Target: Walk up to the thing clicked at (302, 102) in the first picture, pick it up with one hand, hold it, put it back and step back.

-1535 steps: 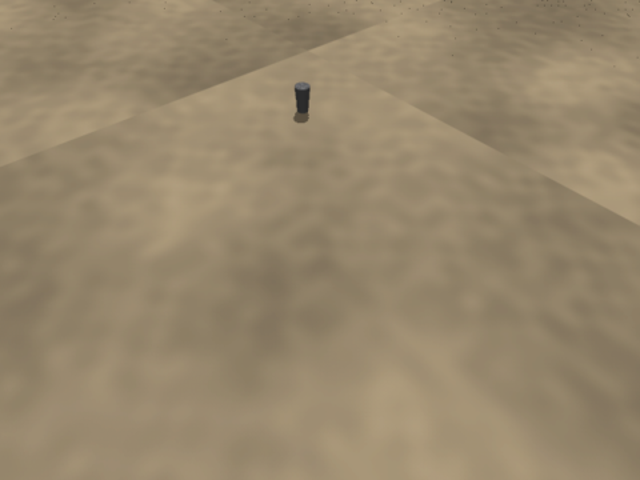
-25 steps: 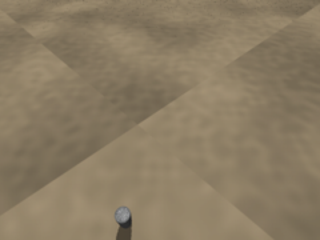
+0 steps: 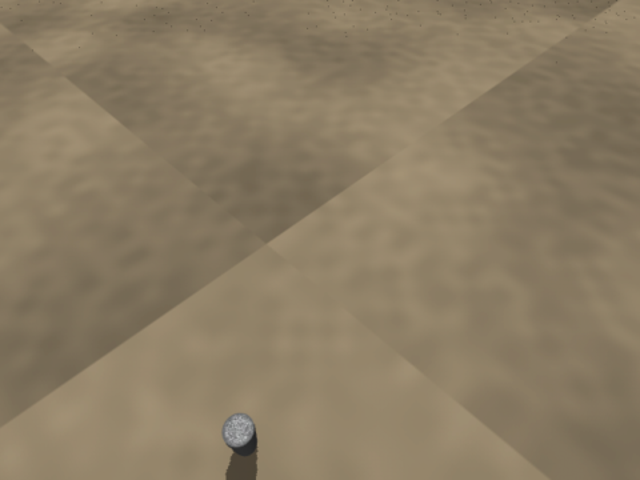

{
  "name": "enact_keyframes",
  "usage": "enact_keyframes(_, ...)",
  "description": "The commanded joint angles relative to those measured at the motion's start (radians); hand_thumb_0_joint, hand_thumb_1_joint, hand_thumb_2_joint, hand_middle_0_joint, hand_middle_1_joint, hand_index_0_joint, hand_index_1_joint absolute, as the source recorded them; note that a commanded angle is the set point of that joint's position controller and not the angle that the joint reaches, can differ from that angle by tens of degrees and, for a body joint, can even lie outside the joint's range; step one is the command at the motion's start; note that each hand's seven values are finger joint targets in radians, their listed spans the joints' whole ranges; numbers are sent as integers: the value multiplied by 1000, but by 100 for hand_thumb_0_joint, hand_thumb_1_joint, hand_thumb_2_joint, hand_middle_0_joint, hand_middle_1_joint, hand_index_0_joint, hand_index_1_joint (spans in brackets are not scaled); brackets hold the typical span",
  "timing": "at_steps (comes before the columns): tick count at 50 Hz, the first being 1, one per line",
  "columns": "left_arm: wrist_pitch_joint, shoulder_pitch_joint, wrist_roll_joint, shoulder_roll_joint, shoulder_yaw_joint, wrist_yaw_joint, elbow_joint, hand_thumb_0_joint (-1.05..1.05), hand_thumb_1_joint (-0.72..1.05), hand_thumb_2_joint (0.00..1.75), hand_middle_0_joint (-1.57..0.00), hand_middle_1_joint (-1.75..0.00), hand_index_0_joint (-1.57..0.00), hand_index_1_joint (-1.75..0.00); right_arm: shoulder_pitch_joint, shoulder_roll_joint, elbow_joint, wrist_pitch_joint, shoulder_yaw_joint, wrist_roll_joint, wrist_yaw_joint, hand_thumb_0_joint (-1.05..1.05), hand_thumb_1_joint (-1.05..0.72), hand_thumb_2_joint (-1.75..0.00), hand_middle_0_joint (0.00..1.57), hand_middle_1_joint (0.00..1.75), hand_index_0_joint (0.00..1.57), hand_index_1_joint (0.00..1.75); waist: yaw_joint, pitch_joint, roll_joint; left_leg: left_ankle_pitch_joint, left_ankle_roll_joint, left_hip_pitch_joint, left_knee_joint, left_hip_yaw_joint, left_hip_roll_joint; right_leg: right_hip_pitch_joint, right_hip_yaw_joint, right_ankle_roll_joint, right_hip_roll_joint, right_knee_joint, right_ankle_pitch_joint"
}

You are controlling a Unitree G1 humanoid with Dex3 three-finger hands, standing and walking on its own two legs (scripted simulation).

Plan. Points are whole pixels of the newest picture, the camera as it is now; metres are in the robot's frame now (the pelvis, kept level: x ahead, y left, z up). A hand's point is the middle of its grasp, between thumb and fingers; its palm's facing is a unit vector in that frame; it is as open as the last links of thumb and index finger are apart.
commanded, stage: stand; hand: left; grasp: from the side
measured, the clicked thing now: (242, 437) +0.37 +0.22 -0.71
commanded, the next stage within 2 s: step back in 0.82 s
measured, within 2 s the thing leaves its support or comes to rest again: neither
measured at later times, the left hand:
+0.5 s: hand out of the picture +0.09 +0.25 -0.16, palm faces -0.01 -0.94 -0.34, open 7.4 cm
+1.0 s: hand out of the picture +0.08 +0.27 -0.16, palm faces +0.00 -0.93 -0.37, open 7.4 cm
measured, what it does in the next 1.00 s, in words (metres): stands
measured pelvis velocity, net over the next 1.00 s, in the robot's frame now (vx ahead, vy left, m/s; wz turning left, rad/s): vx -0.02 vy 0.01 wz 0.00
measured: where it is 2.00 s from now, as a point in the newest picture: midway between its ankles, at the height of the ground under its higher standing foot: outside the picture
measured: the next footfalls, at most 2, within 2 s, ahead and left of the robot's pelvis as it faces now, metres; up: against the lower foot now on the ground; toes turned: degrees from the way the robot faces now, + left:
right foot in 1.58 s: -0.11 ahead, -0.08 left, +0.00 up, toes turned -3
left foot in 1.90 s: -0.18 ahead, +0.17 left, +0.00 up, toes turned -4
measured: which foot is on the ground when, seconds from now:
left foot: down 0.00-1.00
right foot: down 0.00-1.00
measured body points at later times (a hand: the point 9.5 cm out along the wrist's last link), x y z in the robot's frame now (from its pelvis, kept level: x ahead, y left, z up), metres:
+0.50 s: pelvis +0.01 +0.00 +0.00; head +0.02 +0.00 +0.45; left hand +0.09 +0.30 -0.13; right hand +0.09 -0.30 -0.14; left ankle +0.01 +0.13 -0.75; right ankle +0.01 -0.13 -0.75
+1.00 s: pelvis -0.02 +0.01 -0.01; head +0.03 +0.01 +0.44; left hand +0.08 +0.32 -0.14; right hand +0.07 -0.31 -0.14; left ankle +0.00 +0.13 -0.74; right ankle +0.01 -0.13 -0.75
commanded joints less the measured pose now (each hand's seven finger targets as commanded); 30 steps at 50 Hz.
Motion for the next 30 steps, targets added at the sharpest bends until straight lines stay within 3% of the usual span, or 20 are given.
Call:
enact_keyframes(1, -17, -37, -6, 216, 36, 19, -58, 0, 90, 90, -20, -30, -20, -30, -35, -201, -50, -26, -33, -3, -14, 0, -90, -90, 20, 30, 20, 30, -2, -82, -8, 121, 29, -2, -58, -91, 106, 30, 100, -29, -103, -51, 136)
enact_keyframes(11, -15, -52, -7, 215, 37, 18, -63, 0, 90, 90, -20, -30, -20, -30, -50, -202, -51, -28, -34, -2, -15, 0, -90, -90, 20, 30, 20, 30, -5, -94, -11, 187, 24, 26, -60, -83, 112, 40, 92, -28, -104, -46, 183)
enact_keyframes(20, -16, -48, -6, 216, 36, 16, -69, 0, 90, 90, -20, -30, -20, -30, -63, -207, -52, -27, -35, -1, -13, 0, -90, -90, 20, 30, 20, 30, -3, -74, -9, 134, 24, 12, -72, -82, 110, 29, 92, -27, -102, -61, 143)
enact_keyframes(25, -18, -52, -7, 221, 36, 16, -78, 0, 90, 90, -20, -30, -20, -30, -67, -211, -55, -29, -38, -1, -12, 0, -90, -90, 20, 30, 20, 30, -4, -106, -14, 188, 25, 37, -61, -79, 118, 38, 93, -32, -106, -49, 180)
enact_keyframes(30, -17, -51, -7, 223, 35, 16, -77, 0, 90, 90, -20, -30, -20, -30, -61, -206, -53, -27, -37, -1, -11, 0, -90, -90, 20, 30, 20, 30, -10, -72, -19, 139, 24, 11, -72, -76, 110, 28, 93, -30, -102, -62, 142)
